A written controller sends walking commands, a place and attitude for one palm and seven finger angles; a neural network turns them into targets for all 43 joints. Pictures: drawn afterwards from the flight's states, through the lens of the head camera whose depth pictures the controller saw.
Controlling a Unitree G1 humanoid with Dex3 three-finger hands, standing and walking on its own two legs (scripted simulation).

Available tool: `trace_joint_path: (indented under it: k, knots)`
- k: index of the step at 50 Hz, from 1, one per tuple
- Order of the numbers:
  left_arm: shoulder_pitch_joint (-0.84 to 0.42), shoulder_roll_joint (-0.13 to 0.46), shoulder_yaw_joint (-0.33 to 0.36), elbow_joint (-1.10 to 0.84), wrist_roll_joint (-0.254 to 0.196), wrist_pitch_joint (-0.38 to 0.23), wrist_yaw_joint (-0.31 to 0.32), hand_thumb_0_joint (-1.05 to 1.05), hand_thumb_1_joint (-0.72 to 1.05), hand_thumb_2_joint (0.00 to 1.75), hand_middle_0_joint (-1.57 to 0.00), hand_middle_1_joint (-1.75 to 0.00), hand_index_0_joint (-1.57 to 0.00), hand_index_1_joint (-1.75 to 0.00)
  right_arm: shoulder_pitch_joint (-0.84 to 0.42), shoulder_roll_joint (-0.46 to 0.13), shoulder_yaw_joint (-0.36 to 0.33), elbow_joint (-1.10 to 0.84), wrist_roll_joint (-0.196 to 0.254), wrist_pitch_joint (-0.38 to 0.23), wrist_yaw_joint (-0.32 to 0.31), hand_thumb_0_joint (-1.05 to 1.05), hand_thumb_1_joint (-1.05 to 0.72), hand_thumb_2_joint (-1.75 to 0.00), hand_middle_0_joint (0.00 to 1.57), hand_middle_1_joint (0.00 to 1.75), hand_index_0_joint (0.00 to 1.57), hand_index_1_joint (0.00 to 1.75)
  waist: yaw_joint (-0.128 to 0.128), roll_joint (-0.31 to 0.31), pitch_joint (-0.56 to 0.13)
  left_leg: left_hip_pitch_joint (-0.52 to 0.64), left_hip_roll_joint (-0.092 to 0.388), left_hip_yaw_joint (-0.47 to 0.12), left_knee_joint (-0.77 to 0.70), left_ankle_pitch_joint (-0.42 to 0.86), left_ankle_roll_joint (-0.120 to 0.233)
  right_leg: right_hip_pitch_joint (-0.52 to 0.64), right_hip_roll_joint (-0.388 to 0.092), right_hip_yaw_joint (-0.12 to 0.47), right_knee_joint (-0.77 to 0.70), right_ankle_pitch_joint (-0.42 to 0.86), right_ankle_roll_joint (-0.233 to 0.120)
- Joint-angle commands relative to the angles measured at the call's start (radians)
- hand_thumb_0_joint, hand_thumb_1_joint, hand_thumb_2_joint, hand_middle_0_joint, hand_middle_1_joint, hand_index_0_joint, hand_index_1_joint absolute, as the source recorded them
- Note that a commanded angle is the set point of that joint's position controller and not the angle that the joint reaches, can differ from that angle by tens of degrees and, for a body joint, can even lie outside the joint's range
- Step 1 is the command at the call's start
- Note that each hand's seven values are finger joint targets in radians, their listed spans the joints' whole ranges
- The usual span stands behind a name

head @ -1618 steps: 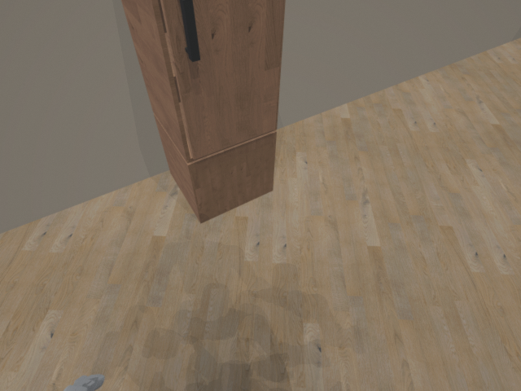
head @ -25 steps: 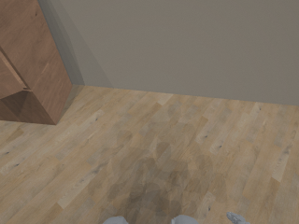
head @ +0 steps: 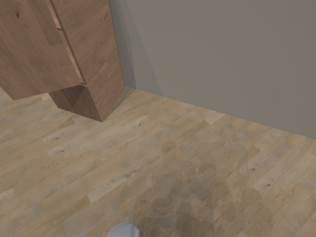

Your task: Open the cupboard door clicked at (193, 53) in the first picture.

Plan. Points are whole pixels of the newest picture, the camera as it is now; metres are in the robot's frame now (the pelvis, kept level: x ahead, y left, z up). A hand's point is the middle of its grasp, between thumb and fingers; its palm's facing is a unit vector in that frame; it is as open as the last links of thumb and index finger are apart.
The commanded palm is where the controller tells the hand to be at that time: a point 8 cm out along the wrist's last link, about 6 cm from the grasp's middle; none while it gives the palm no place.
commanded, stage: turn to face it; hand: left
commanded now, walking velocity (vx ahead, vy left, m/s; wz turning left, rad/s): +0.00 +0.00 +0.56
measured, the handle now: out of the picture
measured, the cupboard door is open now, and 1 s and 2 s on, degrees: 41 41 41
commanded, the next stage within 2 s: take the last steps up to it in 0.54 s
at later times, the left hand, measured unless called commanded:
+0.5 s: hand out of the picture +0.06 +0.23 -0.16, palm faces +0.26 -0.93 -0.27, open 7.4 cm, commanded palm none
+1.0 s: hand out of the picture +0.04 +0.26 -0.17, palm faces +0.41 -0.89 -0.19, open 7.4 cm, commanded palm none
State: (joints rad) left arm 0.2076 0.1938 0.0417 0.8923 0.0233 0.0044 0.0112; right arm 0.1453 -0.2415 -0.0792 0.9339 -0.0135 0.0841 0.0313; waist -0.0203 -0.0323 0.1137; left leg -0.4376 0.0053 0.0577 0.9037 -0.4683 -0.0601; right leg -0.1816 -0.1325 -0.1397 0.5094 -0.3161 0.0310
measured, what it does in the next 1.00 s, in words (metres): steps on the spot, turning left: left foot, then right foot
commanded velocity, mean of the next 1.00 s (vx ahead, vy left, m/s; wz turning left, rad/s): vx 0.11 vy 0.06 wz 0.29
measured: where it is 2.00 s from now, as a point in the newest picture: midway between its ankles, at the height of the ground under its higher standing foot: (111, 207)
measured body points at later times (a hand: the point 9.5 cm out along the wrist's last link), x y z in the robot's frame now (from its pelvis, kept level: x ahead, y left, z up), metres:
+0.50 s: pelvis +0.02 +0.00 -0.01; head +0.06 +0.00 +0.44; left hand +0.04 +0.27 -0.14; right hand +0.15 -0.22 -0.16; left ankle +0.01 +0.13 -0.73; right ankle +0.04 -0.11 -0.74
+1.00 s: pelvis +0.06 +0.06 +0.00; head +0.08 +0.08 +0.45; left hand +0.02 +0.31 -0.15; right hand +0.15 -0.16 -0.15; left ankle +0.00 +0.13 -0.74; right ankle +0.12 -0.07 -0.68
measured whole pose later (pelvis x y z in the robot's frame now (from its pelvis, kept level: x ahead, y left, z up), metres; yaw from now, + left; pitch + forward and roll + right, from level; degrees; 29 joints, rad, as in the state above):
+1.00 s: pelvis +0.06 +0.06 +0.00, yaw +22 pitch +1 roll +0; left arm 0.20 0.21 0.07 1.01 0.02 0.02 -0.03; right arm 0.31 -0.17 -0.03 1.03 -0.03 -0.03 -0.01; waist 0.00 -0.02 0.05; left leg -0.15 -0.04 0.03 0.41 -0.27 0.07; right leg -0.47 -0.10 -0.07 0.95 -0.38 0.03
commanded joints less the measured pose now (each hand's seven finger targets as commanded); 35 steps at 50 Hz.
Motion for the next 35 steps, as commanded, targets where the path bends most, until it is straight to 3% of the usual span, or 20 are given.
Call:
trace_joint_path:
  k: [1,2,3,4,5,6,8,9,11,17,20,21,22,23,24,25,27,29,32,35]
  knots:
    - [0.068,0.251,0.069,-0.04,0.004,-0.014,0.015,0.0,0.9,0.9,-0.2,-0.3,-0.2,-0.3,-0.061,-0.044,0.0,-0.102,0.008,-0.05,0.003,0.0,-0.9,-0.9,0.2,0.3,0.2,0.3,0.042,-0.18,-0.147,0.063,-0.02,0.062,-0.252,0.077,0.011,0.127,-0.213,0.075,-0.022,0.63,-0.099]
    - [0.063,0.247,0.07,-0.037,0.001,-0.013,0.012,0.0,0.9,0.9,-0.2,-0.3,-0.2,-0.3,-0.025,-0.057,-0.004,-0.095,0.006,-0.054,0.002,0.0,-0.9,-0.9,0.2,0.3,0.2,0.3,0.023,-0.162,-0.171,0.141,-0.021,0.059,-0.35,0.155,0.019,0.102,-0.2,0.038,0.037,0.587,-0.066]
    - [0.053,0.239,0.07,-0.045,-0.01,-0.01,0.007,0.0,0.9,0.9,-0.2,-0.3,-0.2,-0.3,0.03,-0.095,-0.012,-0.082,0.001,-0.061,-0.001,0.0,-0.9,-0.9,0.2,0.3,0.2,0.3,-0.014,-0.082,-0.2,0.285,-0.004,0.035,-0.457,0.299,0.04,0.012,-0.185,0.003,0.154,0.548,-0.026]
    - [0.063,0.184,0.065,-0.077,-0.017,-0.003,0.002,0.0,0.9,0.9,-0.2,-0.3,-0.2,-0.3,0.093,-0.199,-0.039,-0.078,-0.008,-0.071,-0.009,0.0,-0.9,-0.9,0.2,0.3,0.2,0.3,-0.045,0.172,-0.266,0.483,0.226,-0.263,-0.481,0.592,0.146,-0.231,-0.077,-0.053,0.364,0.186,0.047]
    - [0.006,0.125,0.038,-0.118,-0.016,0.002,0.002,0.0,0.9,0.9,-0.2,-0.3,-0.2,-0.3,0.181,-0.285,-0.059,-0.062,-0.006,-0.067,-0.02,0.0,-0.9,-0.9,0.2,0.3,0.2,0.3,-0.089,0.349,-0.29,0.53,0.424,-0.487,-0.502,0.95,0.3,-0.393,0.01,0.005,0.562,-0.384,0.075]
    - [-0.041,0.146,0.043,-0.132,-0.005,0.014,0.011,0.0,0.9,0.9,-0.2,-0.3,-0.2,-0.3,0.205,-0.276,-0.057,-0.048,-0.009,-0.066,-0.027,0.0,-0.9,-0.9,0.2,0.3,0.2,0.3,-0.096,0.207,-0.276,0.463,0.418,-0.45,-0.49,0.767,0.32,-0.399,0.011,0.092,0.649,-0.363,0.056]
    - [-0.077,0.132,0.044,-0.097,-0.01,0.018,0.01,0.0,0.9,0.9,-0.2,-0.3,-0.2,-0.3,0.105,-0.221,-0.043,-0.073,-0.012,-0.072,-0.047,0.0,-0.9,-0.9,0.2,0.3,0.2,0.3,-0.058,0.257,-0.191,0.315,0.328,-0.396,-0.528,0.595,0.275,-0.408,-0.002,0.144,0.66,-0.238,0.054]
    - [-0.058,0.13,0.048,-0.077,-0.007,0.024,0.004,0.0,0.9,0.9,-0.2,-0.3,-0.2,-0.3,0.051,-0.193,-0.033,-0.082,-0.014,-0.071,-0.048,0.0,-0.9,-0.9,0.2,0.3,0.2,0.3,-0.028,0.227,-0.146,0.239,0.283,-0.345,-0.551,0.529,0.243,-0.369,0.006,0.145,0.643,-0.176,0.051]
    - [-0.017,0.119,0.047,-0.051,-0.006,0.031,-0.004,0.0,0.9,0.9,-0.2,-0.3,-0.2,-0.3,0.02,-0.176,-0.021,-0.086,-0.015,-0.075,-0.05,0.0,-0.9,-0.9,0.2,0.3,0.2,0.3,0.002,0.19,-0.128,0.209,0.236,-0.299,-0.567,0.484,0.217,-0.321,0.03,0.126,0.561,-0.132,0.047]
    - [0.006,0.105,0.038,-0.043,-0.007,0.023,-0.002,0.0,0.9,0.9,-0.2,-0.3,-0.2,-0.3,0.02,-0.167,-0.022,-0.073,-0.016,-0.065,-0.046,0.0,-0.9,-0.9,0.2,0.3,0.2,0.3,0.006,0.184,-0.151,0.182,0.218,-0.332,-0.558,0.419,0.221,-0.166,0.095,0.094,0.278,-0.117,0.034]
    - [0.073,0.107,0.041,-0.02,-0.01,0.008,0.003,0.0,0.9,0.9,-0.2,-0.3,-0.2,-0.3,-0.001,-0.15,-0.02,-0.073,-0.008,-0.062,-0.045,0.0,-0.9,-0.9,0.2,0.3,0.2,0.3,0.039,0.166,-0.156,0.117,0.174,-0.319,-0.489,0.434,0.182,0.005,0.113,0.079,0.035,0.032,0.025]
    - [0.101,0.135,0.046,-0.013,-0.008,-0.003,0.009,0.0,0.9,0.9,-0.2,-0.3,-0.2,-0.3,-0.001,-0.127,-0.016,-0.074,-0.001,-0.063,-0.041,0.0,-0.9,-0.9,0.2,0.3,0.2,0.3,0.056,0.091,-0.165,0.062,0.129,-0.291,-0.42,0.384,0.141,0.101,0.069,0.124,-0.099,0.099,0.014]
    - [0.112,0.205,0.059,-0.011,0.004,-0.014,0.017,0.0,0.9,0.9,-0.2,-0.3,-0.2,-0.3,0.008,-0.075,-0.01,-0.08,0.008,-0.065,-0.034,0.0,-0.9,-0.9,0.2,0.3,0.2,0.3,0.06,-0.095,-0.169,-0.07,0.02,-0.179,-0.269,0.198,0.076,0.182,-0.119,0.332,-0.194,0.11,-0.051]
    - [0.108,0.259,0.064,-0.016,0.009,-0.015,0.016,0.0,0.9,0.9,-0.2,-0.3,-0.2,-0.3,-0.001,-0.047,-0.002,-0.098,0.006,-0.063,-0.029,0.0,-0.9,-0.9,0.2,0.3,0.2,0.3,0.063,-0.233,-0.135,-0.098,-0.074,-0.076,-0.049,-0.088,0.035,0.11,-0.31,0.483,-0.256,0.177,-0.167]
    - [0.096,0.238,0.059,-0.025,0.004,-0.02,0.02,0.0,0.9,0.9,-0.2,-0.3,-0.2,-0.3,-0.026,-0.073,-0.012,-0.089,0.0,-0.05,-0.029,0.0,-0.9,-0.9,0.2,0.3,0.2,0.3,0.066,-0.212,-0.115,-0.093,-0.031,-0.123,0.123,-0.118,0.041,0.013,-0.316,0.483,-0.261,0.173,-0.206]
    - [0.056,0.207,0.053,-0.023,0.003,-0.02,0.023,0.0,0.9,0.9,-0.2,-0.3,-0.2,-0.3,-0.03,-0.072,-0.016,-0.073,-0.001,-0.042,-0.028,0.0,-0.9,-0.9,0.2,0.3,0.2,0.3,0.042,-0.226,-0.081,-0.112,-0.015,-0.127,0.215,-0.077,0.037,-0.007,-0.263,0.439,-0.243,0.227,-0.202]
    - [0.006,0.173,0.045,-0.03,0.002,-0.018,0.022,0.0,0.9,0.9,-0.2,-0.3,-0.2,-0.3,0.002,-0.053,-0.012,-0.043,0.004,-0.036,-0.021,0.0,-0.9,-0.9,0.2,0.3,0.2,0.3,0.013,-0.17,-0.082,-0.084,0.005,-0.098,0.241,-0.005,0.025,-0.015,-0.2,0.271,-0.209,0.324,-0.168]
    - [0.024,0.167,0.043,-0.022,0.005,-0.024,0.02,0.0,0.9,0.9,-0.2,-0.3,-0.2,-0.3,-0.006,-0.026,-0.001,-0.031,0.005,-0.041,-0.018,0.0,-0.9,-0.9,0.2,0.3,0.2,0.3,0.022,-0.152,-0.103,-0.045,0.003,-0.056,0.119,-0.005,0.015,0.029,-0.175,0.198,-0.182,0.432,-0.153]
    - [0.086,0.188,0.051,0.022,0.009,-0.026,0.019,0.0,0.9,0.9,-0.2,-0.3,-0.2,-0.3,-0.032,0.008,0.011,-0.023,0.009,-0.055,-0.02,0.0,-0.9,-0.9,0.2,0.3,0.2,0.3,0.057,-0.154,-0.126,0.016,-0.008,-0.003,-0.113,-0.025,0.014,0.111,-0.186,0.181,-0.134,0.542,-0.16]
    - [0.109,0.206,0.062,0.05,0.001,-0.026,0.01,0.0,0.9,0.9,-0.2,-0.3,-0.2,-0.3,0.007,0.0,0.02,-0.003,0.003,-0.07,-0.021,0.0,-0.9,-0.9,0.2,0.3,0.2,0.3,0.052,-0.149,-0.135,0.124,-0.025,0.039,-0.332,0.096,0.019,0.1,-0.185,0.169,-0.107,0.387,-0.118]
